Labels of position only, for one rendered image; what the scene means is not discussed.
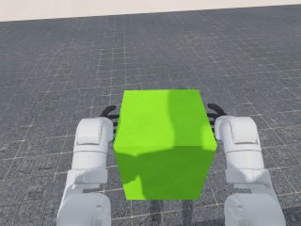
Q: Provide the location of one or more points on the left robot forearm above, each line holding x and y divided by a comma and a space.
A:
88, 167

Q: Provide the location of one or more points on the right robot forearm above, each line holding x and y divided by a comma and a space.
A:
245, 168

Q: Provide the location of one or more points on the carton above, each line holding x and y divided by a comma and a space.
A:
164, 144

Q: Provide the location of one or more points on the robot left upper arm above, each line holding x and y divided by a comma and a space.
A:
85, 209

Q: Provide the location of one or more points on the robot left hand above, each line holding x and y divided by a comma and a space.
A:
110, 117

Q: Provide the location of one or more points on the robot right upper arm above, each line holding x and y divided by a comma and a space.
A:
252, 209

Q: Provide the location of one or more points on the robot right hand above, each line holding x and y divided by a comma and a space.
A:
217, 109

